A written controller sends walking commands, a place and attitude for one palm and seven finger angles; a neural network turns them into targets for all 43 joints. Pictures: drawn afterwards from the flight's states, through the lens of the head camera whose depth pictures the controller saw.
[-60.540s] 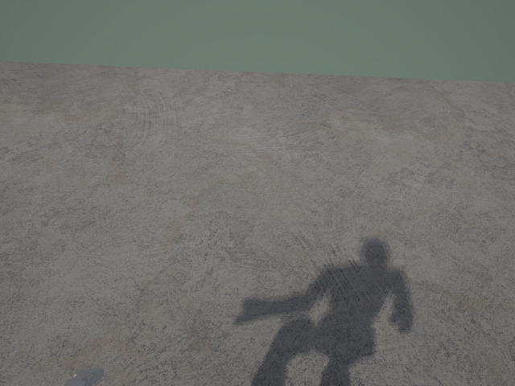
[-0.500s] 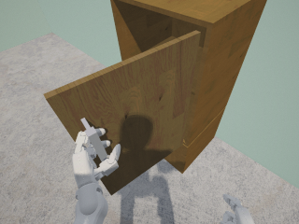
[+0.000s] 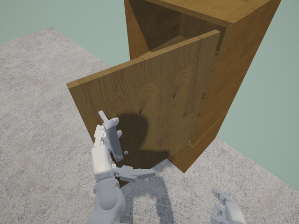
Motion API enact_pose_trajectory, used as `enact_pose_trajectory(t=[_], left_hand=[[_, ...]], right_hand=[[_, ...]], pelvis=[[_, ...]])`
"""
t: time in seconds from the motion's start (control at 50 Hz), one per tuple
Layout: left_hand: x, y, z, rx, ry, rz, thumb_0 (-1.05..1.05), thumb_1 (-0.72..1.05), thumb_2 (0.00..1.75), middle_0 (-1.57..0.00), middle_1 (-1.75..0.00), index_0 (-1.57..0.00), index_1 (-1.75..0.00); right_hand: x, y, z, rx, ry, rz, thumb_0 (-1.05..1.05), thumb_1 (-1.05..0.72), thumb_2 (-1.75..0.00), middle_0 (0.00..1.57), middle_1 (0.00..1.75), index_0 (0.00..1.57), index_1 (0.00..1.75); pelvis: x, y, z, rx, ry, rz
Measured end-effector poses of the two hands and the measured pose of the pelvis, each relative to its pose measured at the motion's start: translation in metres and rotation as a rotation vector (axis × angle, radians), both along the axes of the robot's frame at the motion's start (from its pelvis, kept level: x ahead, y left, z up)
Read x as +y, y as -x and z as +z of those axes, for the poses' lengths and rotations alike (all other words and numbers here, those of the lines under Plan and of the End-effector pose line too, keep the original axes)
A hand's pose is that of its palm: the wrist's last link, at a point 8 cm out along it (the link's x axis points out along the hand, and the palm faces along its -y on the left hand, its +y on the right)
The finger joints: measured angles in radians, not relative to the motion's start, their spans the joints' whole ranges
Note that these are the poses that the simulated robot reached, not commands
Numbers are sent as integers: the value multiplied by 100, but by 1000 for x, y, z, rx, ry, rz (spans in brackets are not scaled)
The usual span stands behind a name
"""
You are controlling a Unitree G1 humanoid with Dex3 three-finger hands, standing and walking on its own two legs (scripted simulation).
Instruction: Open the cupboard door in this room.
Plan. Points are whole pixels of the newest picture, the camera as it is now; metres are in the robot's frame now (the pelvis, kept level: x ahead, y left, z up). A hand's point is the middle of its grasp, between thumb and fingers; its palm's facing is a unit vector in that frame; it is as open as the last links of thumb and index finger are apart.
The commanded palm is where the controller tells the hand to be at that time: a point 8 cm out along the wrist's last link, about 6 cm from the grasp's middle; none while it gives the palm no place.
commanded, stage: open thumb and fingers to let go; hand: left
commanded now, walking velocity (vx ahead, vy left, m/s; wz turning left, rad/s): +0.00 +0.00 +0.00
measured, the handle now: (111, 137) +0.32 +0.13 +0.08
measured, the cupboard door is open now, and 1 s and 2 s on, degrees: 78 82 81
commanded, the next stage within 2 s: slide the hand sideways off the handle in 0.02 s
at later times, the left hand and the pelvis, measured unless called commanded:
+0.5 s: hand (125, 170) +0.23 +0.07 +0.08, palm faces -0.10 -0.99 +0.02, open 16.1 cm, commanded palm +0.21 +0.13 +0.08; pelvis -0.02 +0.02 +0.00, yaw +0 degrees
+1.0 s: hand (104, 185) +0.20 +0.12 +0.07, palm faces -0.03 -1.00 -0.05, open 16.0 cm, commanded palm +0.17 +0.19 +0.08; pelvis +0.00 -0.01 -0.01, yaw -1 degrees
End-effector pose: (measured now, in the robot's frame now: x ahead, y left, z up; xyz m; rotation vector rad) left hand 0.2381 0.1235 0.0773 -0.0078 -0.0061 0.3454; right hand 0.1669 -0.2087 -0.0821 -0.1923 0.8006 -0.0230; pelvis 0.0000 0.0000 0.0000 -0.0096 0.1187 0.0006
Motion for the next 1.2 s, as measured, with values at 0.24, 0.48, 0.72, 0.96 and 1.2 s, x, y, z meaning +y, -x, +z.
enact_pose_trajectory(t=[0.24,0.48,0.72,0.96,1.2], left_hand=[[12,7,-2,-21,-87,-235,-1,-50,30,-33,-55,-28,-55],[7,21,-1,-8,18,-452,-1,-50,30,-18,-36,-20,-35],[20,37,-2,4,-37,-426,-1,-50,30,-20,-34,-20,-32],[45,57,-2,32,-48,-381,-1,-50,30,-22,-34,-21,-33],[73,74,-2,51,-64,-349,-1,-50,30,-19,-32,-20,-32]], right_hand=[[8,9,0,-2,8,10,1,-90,-90,20,30,21,30],[10,23,11,-93,-6,-33,1,-91,-90,20,30,20,30],[3,18,12,-104,-21,-18,1,-90,-90,20,30,21,30],[-26,6,7,-113,7,-44,1,-90,-90,20,30,21,30],[-45,-5,2,-124,30,-87,1,-91,-90,20,30,20,30]], pelvis=[[9,11,-3,-7,8,11],[18,19,-1,-28,7,-6],[7,13,-3,-19,2,-21],[-11,2,-7,11,-3,-12],[-19,-4,-12,34,-5,-1]])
